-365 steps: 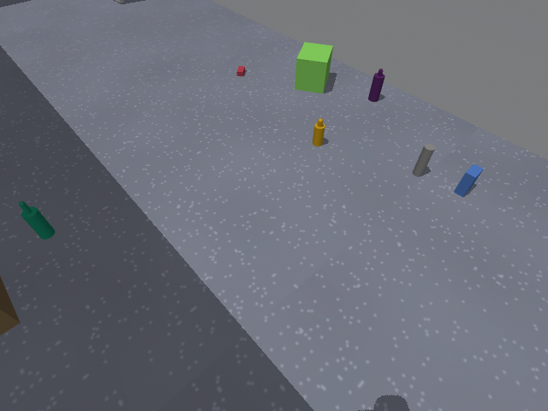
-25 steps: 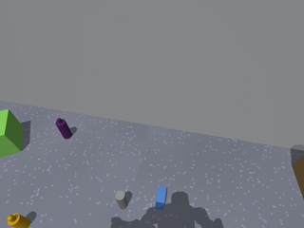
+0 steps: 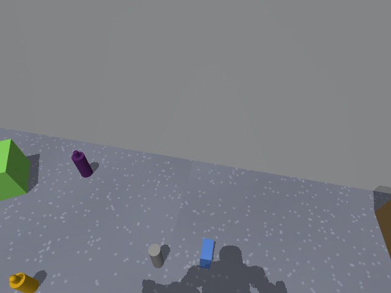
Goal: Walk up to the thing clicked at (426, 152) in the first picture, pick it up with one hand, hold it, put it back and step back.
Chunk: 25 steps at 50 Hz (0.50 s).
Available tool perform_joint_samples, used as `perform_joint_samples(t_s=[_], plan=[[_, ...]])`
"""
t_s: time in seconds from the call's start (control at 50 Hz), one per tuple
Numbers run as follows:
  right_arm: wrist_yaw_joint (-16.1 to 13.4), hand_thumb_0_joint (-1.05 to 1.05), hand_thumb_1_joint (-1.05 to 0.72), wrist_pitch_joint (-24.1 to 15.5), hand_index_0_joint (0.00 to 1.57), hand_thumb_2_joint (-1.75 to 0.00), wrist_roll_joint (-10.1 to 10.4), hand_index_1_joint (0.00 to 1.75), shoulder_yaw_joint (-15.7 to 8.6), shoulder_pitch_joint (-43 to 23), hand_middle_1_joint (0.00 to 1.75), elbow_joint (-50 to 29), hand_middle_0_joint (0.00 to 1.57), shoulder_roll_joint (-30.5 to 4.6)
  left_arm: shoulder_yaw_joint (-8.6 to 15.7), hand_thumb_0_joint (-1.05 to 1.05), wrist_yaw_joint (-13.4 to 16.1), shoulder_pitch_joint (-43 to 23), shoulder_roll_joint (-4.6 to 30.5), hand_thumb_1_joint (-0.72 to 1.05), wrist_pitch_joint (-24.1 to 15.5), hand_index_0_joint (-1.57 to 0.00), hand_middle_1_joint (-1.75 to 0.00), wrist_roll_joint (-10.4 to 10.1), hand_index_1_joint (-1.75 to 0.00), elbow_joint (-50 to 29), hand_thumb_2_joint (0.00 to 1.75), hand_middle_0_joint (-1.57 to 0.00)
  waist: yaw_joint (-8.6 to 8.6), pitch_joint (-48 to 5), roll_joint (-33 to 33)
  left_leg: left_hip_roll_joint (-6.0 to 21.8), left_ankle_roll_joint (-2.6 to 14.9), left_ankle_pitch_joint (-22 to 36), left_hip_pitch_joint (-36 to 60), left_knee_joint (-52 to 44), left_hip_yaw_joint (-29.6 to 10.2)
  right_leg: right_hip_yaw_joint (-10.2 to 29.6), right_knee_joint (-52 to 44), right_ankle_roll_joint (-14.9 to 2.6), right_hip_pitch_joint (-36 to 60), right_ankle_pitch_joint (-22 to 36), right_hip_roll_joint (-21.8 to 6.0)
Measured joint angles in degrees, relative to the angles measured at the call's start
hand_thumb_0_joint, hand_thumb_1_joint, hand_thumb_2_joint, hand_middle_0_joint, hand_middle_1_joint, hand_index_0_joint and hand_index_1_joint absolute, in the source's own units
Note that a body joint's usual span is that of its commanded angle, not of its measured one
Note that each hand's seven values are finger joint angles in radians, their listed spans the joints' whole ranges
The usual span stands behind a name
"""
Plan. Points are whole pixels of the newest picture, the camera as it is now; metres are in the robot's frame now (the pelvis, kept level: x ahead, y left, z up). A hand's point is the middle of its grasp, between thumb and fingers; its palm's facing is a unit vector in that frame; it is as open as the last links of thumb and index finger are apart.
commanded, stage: stand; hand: left
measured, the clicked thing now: (156, 256) +0.40 +0.18 -0.69
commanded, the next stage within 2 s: go down in 0.28 s
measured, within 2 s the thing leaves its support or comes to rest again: neither
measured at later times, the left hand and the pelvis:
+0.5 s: hand out of the picture +0.12 +0.25 -0.16, palm faces +0.06 -0.94 -0.33, open 8.2 cm; pelvis +0.00 +0.00 -0.01, yaw +1 degrees
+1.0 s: hand out of the picture +0.14 +0.27 -0.20, palm faces +0.06 -0.95 -0.32, open 16.8 cm; pelvis -0.01 +0.01 -0.07, yaw +0 degrees
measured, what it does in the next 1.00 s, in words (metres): lowers itself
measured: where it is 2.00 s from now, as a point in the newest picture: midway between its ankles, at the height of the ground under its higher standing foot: outside the picture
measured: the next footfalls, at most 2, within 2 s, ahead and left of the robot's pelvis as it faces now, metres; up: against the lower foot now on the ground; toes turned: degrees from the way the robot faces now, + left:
none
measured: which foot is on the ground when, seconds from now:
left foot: down 0.00-1.00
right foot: down 0.00-1.00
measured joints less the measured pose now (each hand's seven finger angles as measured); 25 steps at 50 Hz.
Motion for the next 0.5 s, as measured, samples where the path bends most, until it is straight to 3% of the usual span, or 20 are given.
perform_joint_samples(t_s=[0.4, 0.46, 0.5], plan=[[-0.1, 0.01, -0.91, 0.0, 0.20, -0.89, 0.1, 0.30, 0.1, -0.1, 0.30, 0.0, 0.20, 0.1, -0.1, 0.01, 0.1, 0.0, 0.0, 0.90, -0.1, -0.20, -0.30, -0.1, -0.29, -0.1, 0.90, -0.21, 0.17, 0.2, 0.1, -0.1, 0.03, -0.7, 0.4, 0.0, -0.2, -0.2, 0.0, 0.08, 0.5, -0.8, -0.1], [-1.6, 0.01, -0.93, -1.0, 0.20, -0.90, 2.6, 0.30, 0.4, 2.5, 0.30, -7.7, 0.20, 0.6, 1.8, 0.01, 1.0, -1.6, -1.0, 0.86, -0.9, -0.20, -0.26, -1.5, -0.25, -3.4, 0.86, -0.20, -0.08, 0.2, 0.1, -0.2, 0.20, -2.0, -4.2, 4.1, -0.7, -0.7, 3.8, -0.05, -3.8, -2.1, -0.3], [-2.0, 0.01, -0.95, -1.4, 0.20, -0.90, 3.1, 0.30, 0.3, 3.1, 0.30, -11.7, 0.20, 1.5, 3.9, 0.01, 0.8, -5.4, -1.3, 0.80, -0.9, -0.17, -0.22, -1.2, -0.21, -2.7, 0.80, -0.17, -0.15, 0.8, -0.1, 0.0, 0.18, -3.1, -8.0, 7.4, -0.9, -0.8, 6.8, -0.21, -7.3, -3.1, -0.3]])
